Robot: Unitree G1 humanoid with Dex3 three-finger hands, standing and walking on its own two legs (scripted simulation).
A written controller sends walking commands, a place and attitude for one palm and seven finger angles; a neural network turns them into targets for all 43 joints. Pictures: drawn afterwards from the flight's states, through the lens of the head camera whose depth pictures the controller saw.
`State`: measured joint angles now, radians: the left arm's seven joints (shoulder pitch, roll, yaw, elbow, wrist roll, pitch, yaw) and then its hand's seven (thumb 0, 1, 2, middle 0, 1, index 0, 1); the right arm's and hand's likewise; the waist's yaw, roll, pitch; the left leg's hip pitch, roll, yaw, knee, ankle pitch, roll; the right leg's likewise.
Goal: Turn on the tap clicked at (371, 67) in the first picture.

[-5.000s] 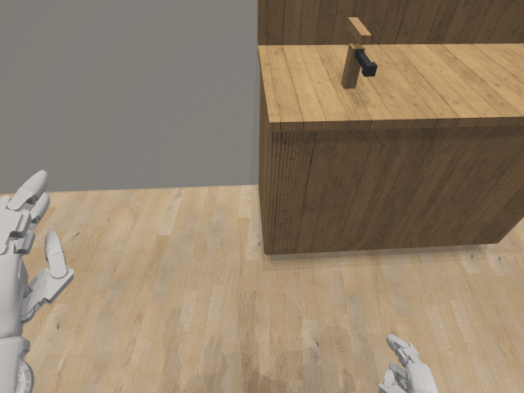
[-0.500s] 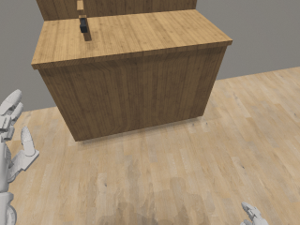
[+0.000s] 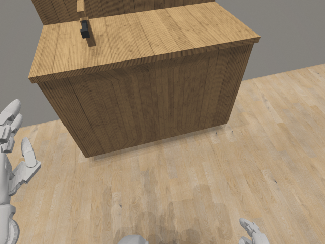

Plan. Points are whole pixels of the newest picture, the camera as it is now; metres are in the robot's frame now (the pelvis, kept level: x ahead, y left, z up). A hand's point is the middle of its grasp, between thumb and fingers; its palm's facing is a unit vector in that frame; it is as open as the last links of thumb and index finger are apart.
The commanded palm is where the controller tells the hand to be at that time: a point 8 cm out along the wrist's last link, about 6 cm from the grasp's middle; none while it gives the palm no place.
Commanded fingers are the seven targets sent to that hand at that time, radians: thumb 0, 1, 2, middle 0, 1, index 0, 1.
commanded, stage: take the last steps up to it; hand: left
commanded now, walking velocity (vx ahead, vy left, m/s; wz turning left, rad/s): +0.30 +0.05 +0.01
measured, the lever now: (85, 33) +0.82 +0.38 +0.12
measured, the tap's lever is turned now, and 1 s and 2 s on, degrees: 0 0 0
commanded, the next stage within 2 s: come to a stop and stand still in 1.64 s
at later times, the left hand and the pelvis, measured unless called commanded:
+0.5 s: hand (55, 110) +0.33 +0.25 +0.18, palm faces +0.33 -0.83 -0.45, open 7.4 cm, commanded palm +0.28 +0.30 +0.18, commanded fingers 0.00 0.90 0.90 -0.20 -0.30 -0.20 -0.30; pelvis +0.11 +0.03 +0.01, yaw -3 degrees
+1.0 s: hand (67, 74) +0.45 +0.28 +0.18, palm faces +0.40 -0.84 -0.37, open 7.4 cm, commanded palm +0.39 +0.31 +0.18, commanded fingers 0.00 0.90 0.90 -0.20 -0.30 -0.20 -0.30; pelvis +0.22 +0.04 +0.00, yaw -2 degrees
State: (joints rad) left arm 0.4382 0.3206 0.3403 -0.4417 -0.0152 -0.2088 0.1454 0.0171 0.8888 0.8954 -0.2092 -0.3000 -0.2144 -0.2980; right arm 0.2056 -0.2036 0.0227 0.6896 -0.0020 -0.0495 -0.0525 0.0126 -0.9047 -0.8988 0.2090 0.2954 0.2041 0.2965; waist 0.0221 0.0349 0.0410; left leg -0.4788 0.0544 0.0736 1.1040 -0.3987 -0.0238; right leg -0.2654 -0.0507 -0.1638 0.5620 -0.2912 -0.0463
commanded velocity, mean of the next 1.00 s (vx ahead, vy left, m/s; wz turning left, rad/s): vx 0.30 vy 0.03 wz -0.01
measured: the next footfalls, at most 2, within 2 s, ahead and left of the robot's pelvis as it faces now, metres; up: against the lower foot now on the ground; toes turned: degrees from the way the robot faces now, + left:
left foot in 0.22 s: +0.14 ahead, +0.15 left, +0.00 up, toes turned +9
right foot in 0.58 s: +0.21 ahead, -0.10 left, +0.00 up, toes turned -11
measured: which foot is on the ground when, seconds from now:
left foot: up 0.00-0.20, down 0.22-0.58, up 0.60-0.86, down 0.88-1.00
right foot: down 0.00-0.22, up 0.24-0.56, down 0.58-0.90, up 0.92-1.00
